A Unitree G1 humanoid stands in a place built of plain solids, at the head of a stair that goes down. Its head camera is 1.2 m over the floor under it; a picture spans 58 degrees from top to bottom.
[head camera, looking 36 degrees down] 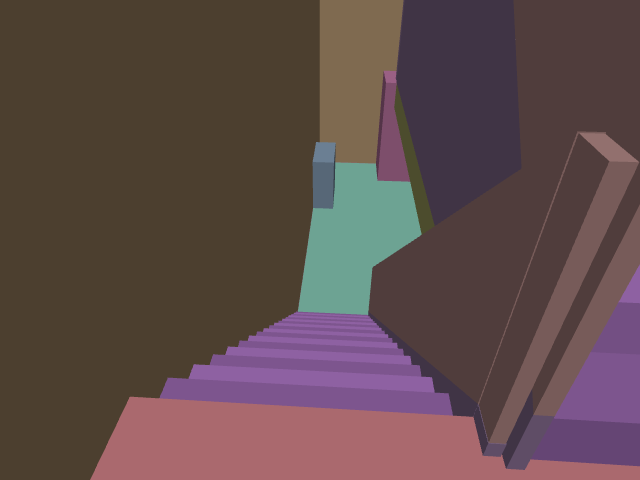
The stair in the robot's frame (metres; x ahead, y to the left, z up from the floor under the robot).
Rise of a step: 0.20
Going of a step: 0.22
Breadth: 1.07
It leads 4 degrees to the right of straight ahead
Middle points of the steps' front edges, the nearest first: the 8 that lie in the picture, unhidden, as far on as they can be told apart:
0.78 0.07 0.00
1.00 0.05 -0.20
1.22 0.04 -0.40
1.44 0.02 -0.60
1.66 0.01 -0.80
1.88 0.00 -1.00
2.10 -0.02 -1.20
2.32 -0.03 -1.40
